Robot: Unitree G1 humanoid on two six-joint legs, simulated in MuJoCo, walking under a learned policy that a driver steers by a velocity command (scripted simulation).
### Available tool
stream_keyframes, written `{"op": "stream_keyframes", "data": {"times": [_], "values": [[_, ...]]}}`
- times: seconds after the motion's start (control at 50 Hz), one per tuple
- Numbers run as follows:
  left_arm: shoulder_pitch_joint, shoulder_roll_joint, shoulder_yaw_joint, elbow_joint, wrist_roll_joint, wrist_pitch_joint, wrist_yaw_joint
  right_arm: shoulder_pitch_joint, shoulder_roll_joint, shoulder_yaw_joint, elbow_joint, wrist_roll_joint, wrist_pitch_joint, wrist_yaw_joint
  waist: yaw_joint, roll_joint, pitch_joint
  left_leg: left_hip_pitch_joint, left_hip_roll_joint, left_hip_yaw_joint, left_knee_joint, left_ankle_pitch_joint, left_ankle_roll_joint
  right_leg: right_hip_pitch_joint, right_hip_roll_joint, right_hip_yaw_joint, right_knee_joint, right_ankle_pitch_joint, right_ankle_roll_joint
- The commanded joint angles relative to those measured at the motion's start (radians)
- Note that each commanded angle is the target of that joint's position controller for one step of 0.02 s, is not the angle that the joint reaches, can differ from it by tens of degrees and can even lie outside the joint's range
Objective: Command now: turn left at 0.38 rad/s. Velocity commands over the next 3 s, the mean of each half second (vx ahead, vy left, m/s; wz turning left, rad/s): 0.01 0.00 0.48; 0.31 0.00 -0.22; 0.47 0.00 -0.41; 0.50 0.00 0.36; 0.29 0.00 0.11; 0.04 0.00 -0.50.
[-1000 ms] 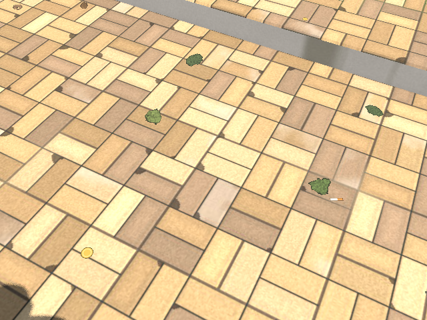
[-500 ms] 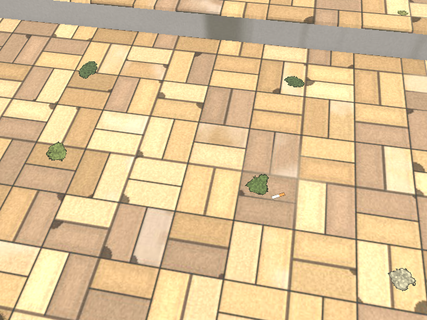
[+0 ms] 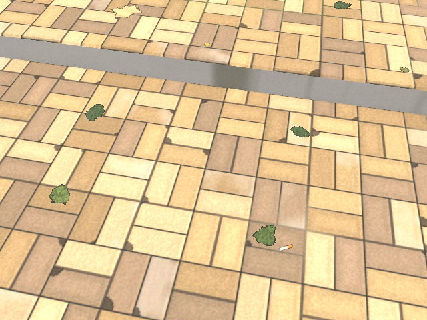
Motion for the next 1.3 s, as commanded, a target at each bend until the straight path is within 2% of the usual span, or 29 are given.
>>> {"op": "stream_keyframes", "data": {"times": [0.02, 0.06, 0.1, 0.12, 0.16, 0.22, 0.26, 0.32, 0.34, 0.36, 0.38, 0.4, 0.42, 0.44, 0.48, 0.52, 0.58, 0.76, 0.86, 0.92, 0.94, 0.96, 0.98, 1.0, 1.02, 1.06, 1.12, 1.2, 1.3], "values": [[0.011, 0.103, 0.047, -0.067, -0.006, -0.017, 0.003, -0.042, -0.158, -0.053, -0.11, 0.009, 0.001, -0.011, 0.008, 0.05, -0.101, -0.035, 0.108, -0.181, -0.093, 0.189, 0.102, 0.091, -0.058, 0.041, -0.047, 0.073, -0.035], [0.032, 0.132, 0.06, -0.065, -0.003, -0.014, 0.005, -0.041, -0.136, -0.052, -0.129, 0.01, 0.008, -0.007, 0.006, -0.076, -0.102, -0.132, 0.03, -0.077, 0.041, 0.098, 0.046, 0.151, -0.174, 0.154, -0.135, 0.141, -0.105], [0.023, 0.154, 0.064, -0.075, 0.001, -0.021, 0.015, -0.024, -0.129, -0.057, -0.137, 0.002, 0.011, 0.003, 0.008, -0.223, -0.122, -0.232, 0.0, 0.051, 0.319, -0.246, -0.007, 0.2, -0.417, 0.354, -0.201, 0.381, -0.257], [0.033, 0.15, 0.059, -0.083, 0.003, -0.027, 0.021, -0.043, -0.156, -0.07, -0.143, 0.003, 0.014, 0.008, 0.026, -0.169, -0.117, -0.278, 0.029, 0.045, 0.499, -0.345, -0.024, 0.199, -0.471, 0.381, -0.208, 0.494, -0.306], [-0.024, 0.164, 0.061, -0.086, -0.011, -0.031, 0.027, -0.031, -0.127, -0.069, -0.137, 0.016, 0.028, 0.012, -0.003, -0.082, -0.087, -0.301, 0.079, 0.033, 0.519, -0.288, -0.039, 0.187, -0.412, 0.252, -0.196, 0.484, -0.252], [-0.059, 0.193, 0.071, -0.078, -0.016, -0.012, 0.026, -0.05, -0.081, -0.048, -0.149, 0.017, 0.034, 0.025, 0.014, -0.139, -0.093, -0.163, 0.08, 0.127, 0.327, -0.182, -0.046, 0.136, -0.312, 0.06, -0.179, 0.498, -0.19], [-0.04, 0.2, 0.076, -0.068, -0.023, -0.002, 0.022, -0.046, -0.1, -0.055, -0.16, 0.022, 0.035, 0.038, 0.024, -0.176, -0.124, -0.083, 0.059, 0.168, 0.193, -0.139, -0.038, 0.153, -0.316, 0.018, -0.151, 0.486, -0.181], [-0.004, 0.174, 0.069, -0.041, -0.049, -0.005, 0.014, 0.051, -0.126, -0.078, -0.135, 0.011, 0.039, 0.034, -0.015, -0.116, -0.143, 0.13, -0.006, 0.203, -0.115, 0.096, 0.021, 0.08, -0.288, -0.063, 0.001, 0.295, -0.091], [0.037, 0.131, 0.06, -0.036, -0.023, -0.008, 0.009, 0.075, -0.209, -0.102, -0.147, 0.008, 0.035, 0.021, 0.0, 0.083, -0.127, 0.273, 0.118, -0.012, -0.183, 0.393, 0.083, -0.109, -0.209, -0.154, 0.216, 0.039, 0.001], [-0.028, 0.093, 0.039, -0.104, 0.021, -0.012, 0.01, 0.073, -0.333, -0.119, -0.189, -0.021, 0.022, 0.016, -0.002, 0.355, -0.123, 0.327, 0.406, -0.447, -0.224, 0.704, 0.301, -0.405, -0.052, -0.127, 0.479, -0.427, 0.087], [-0.114, 0.145, 0.053, -0.108, 0.003, -0.018, 0.016, 0.113, -0.281, -0.106, -0.186, -0.05, 0.0, 0.024, -0.086, 0.212, -0.209, 0.304, 0.431, -0.472, -0.254, 0.631, 0.389, -0.406, -0.047, 0.037, 0.645, -0.449, 0.087], [-0.117, 0.156, 0.056, -0.1, -0.019, -0.014, 0.019, 0.076, -0.256, -0.093, -0.175, -0.047, -0.016, 0.024, -0.051, 0.151, -0.161, 0.27, 0.375, -0.378, -0.25, 0.54, 0.344, -0.421, -0.063, 0.059, 0.678, -0.364, 0.074], [-0.096, 0.157, 0.06, -0.077, -0.016, -0.009, 0.027, 0.025, -0.229, -0.09, -0.174, -0.023, -0.019, 0.016, -0.02, 0.095, -0.129, 0.246, 0.314, -0.307, -0.241, 0.451, 0.281, -0.426, -0.079, 0.06, 0.649, -0.271, 0.071], [-0.084, 0.163, 0.063, -0.06, -0.009, -0.004, 0.035, -0.02, -0.196, -0.077, -0.178, -0.004, -0.014, 0.006, -0.003, 0.085, -0.122, 0.231, 0.285, -0.262, -0.235, 0.437, 0.242, -0.416, -0.092, 0.064, 0.618, -0.203, 0.077], [-0.039, 0.148, 0.06, -0.03, -0.013, 0.0, 0.028, -0.053, -0.159, -0.057, -0.181, -0.008, -0.005, -0.008, 0.025, 0.099, -0.154, 0.176, 0.24, -0.179, -0.234, 0.504, 0.224, -0.309, -0.074, 0.037, 0.623, -0.115, 0.094], [-0.01, 0.115, 0.044, -0.004, -0.024, -0.003, 0.012, -0.014, -0.11, -0.04, -0.158, -0.01, -0.01, -0.015, 0.013, 0.1, -0.191, 0.207, 0.205, -0.132, -0.286, 0.2, 0.213, -0.271, -0.088, 0.012, 0.505, -0.031, 0.097], [-0.092, 0.113, 0.03, -0.023, -0.037, -0.018, -0.008, 0.052, -0.148, -0.049, -0.12, -0.015, -0.02, -0.015, -0.046, 0.164, -0.098, 0.218, 0.237, -0.202, -0.399, -0.183, 0.218, -0.29, -0.098, -0.005, 0.323, -0.004, 0.077], [-0.103, 0.11, 0.02, -0.024, -0.046, -0.061, -0.035, 0.096, -0.186, -0.072, -0.052, -0.003, -0.071, 0.005, -0.074, 0.092, 0.003, 0.273, 0.315, -0.149, -0.477, -0.193, 0.229, -0.316, -0.126, -0.004, 0.13, -0.021, -0.003], [-0.097, 0.106, 0.011, -0.037, -0.05, -0.066, -0.054, 0.087, -0.199, -0.082, -0.029, 0.011, -0.072, 0.021, -0.06, 0.081, -0.001, 0.247, 0.31, -0.037, -0.445, -0.111, 0.207, -0.203, -0.116, -0.058, 0.042, -0.004, -0.035], [0.034, 0.129, 0.025, 0.003, -0.047, -0.063, -0.053, 0.057, -0.185, -0.077, -0.026, 0.015, -0.065, 0.022, 0.021, 0.052, -0.045, 0.121, 0.253, 0.086, -0.273, 0.002, 0.15, 0.064, -0.048, -0.125, -0.046, 0.035, -0.07], [0.161, 0.181, 0.05, 0.032, -0.056, -0.062, -0.045, 0.046, -0.147, -0.063, -0.032, 0.002, -0.07, 0.019, 0.08, 0.011, -0.106, 0.03, 0.202, 0.164, -0.079, 0.129, 0.102, 0.249, -0.057, -0.067, -0.06, 0.017, -0.106], [0.295, 0.321, 0.089, 0.044, -0.052, -0.06, -0.031, 0.006, -0.082, -0.039, -0.101, -0.023, -0.085, 0.017, 0.114, -0.237, -0.162, -0.262, 0.058, 0.295, 0.344, 0.036, -0.007, 0.463, -0.294, 0.375, -0.194, -0.119, -0.242], [0.322, 0.324, 0.08, 0.03, -0.047, -0.073, -0.04, -0.028, -0.088, -0.035, -0.126, -0.02, -0.112, 0.015, 0.131, -0.281, -0.182, -0.524, -0.028, 0.124, 0.549, -0.275, -0.026, 0.566, -0.395, 0.73, -0.343, -0.253, -0.354], [0.277, 0.257, 0.059, 0.016, -0.038, -0.084, -0.041, -0.032, -0.15, -0.049, -0.124, 0.013, -0.133, 0.028, 0.118, -0.197, -0.127, -0.606, 0.046, 0.052, 0.624, -0.226, -0.003, 0.548, -0.399, 0.66, -0.353, -0.275, -0.339], [0.234, 0.214, 0.047, -0.001, -0.033, -0.088, -0.042, -0.031, -0.161, -0.049, -0.116, 0.021, -0.143, 0.035, 0.094, -0.148, -0.084, -0.593, 0.081, 0.055, 0.601, -0.139, 0.015, 0.48, -0.359, 0.556, -0.341, -0.21, -0.308], [0.155, 0.176, 0.031, -0.024, -0.031, -0.084, -0.038, -0.039, -0.158, -0.054, -0.106, -0.02, -0.145, 0.033, 0.045, -0.068, -0.026, -0.506, 0.123, 0.056, 0.464, -0.012, 0.008, 0.336, -0.29, 0.411, -0.356, -0.008, -0.264], [0.13, 0.19, 0.032, -0.03, -0.029, -0.082, -0.021, -0.044, -0.125, -0.049, -0.103, -0.027, -0.128, 0.035, 0.014, -0.084, -0.021, -0.41, 0.097, 0.089, 0.346, 0.101, -0.037, 0.229, -0.228, 0.293, -0.378, 0.246, -0.253], [0.177, 0.208, 0.041, 0.002, -0.041, -0.078, 0.0, -0.191, -0.066, -0.023, -0.133, -0.017, -0.125, 0.036, 0.055, -0.095, 0.01, -0.271, 0.036, 0.11, 0.038, 0.314, -0.06, 0.115, -0.152, 0.194, -0.362, 0.305, -0.199], [0.241, 0.208, 0.049, 0.041, -0.056, -0.069, 0.011, -0.275, -0.099, -0.032, -0.153, 0.001, -0.137, 0.052, 0.069, -0.108, 0.013, -0.194, 0.024, 0.058, -0.123, 0.374, -0.026, 0.199, -0.21, 0.288, -0.304, 0.264, -0.171]]}}
Next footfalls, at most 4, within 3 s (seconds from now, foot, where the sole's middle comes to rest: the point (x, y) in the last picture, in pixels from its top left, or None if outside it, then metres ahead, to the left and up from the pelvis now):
0.34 left None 0.02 0.15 -0.77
0.94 right None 0.19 -0.07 -0.77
1.40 left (181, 304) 0.53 0.12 -0.77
1.84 right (258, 241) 0.75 -0.13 -0.77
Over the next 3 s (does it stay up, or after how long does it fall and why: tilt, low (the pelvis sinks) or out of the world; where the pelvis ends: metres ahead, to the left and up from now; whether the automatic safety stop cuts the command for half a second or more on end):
stays up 0.88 0.02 0.02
